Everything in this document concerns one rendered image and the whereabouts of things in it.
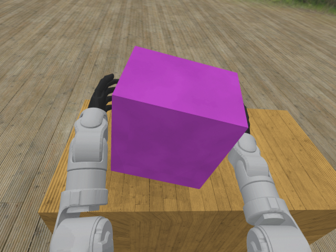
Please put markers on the left robot hand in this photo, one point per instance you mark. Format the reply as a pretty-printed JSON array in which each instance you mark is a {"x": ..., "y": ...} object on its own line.
[{"x": 99, "y": 98}]

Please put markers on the robot left upper arm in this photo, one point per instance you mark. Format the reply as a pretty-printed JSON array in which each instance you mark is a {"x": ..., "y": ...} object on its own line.
[{"x": 83, "y": 234}]

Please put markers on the pedestal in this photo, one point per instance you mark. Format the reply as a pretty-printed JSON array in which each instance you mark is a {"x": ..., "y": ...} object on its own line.
[{"x": 154, "y": 216}]

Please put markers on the right robot hand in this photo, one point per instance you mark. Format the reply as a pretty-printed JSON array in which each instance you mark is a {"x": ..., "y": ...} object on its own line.
[{"x": 248, "y": 130}]

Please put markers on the robot right upper arm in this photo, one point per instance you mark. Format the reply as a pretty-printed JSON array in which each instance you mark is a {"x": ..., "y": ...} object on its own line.
[{"x": 273, "y": 238}]

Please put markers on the left robot forearm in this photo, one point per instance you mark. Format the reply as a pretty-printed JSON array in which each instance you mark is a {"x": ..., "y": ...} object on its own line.
[{"x": 86, "y": 168}]

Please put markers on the carton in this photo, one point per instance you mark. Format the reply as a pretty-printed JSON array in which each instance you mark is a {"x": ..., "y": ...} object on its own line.
[{"x": 174, "y": 120}]

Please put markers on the right robot forearm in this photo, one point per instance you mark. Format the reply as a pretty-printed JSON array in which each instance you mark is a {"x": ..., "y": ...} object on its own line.
[{"x": 262, "y": 204}]

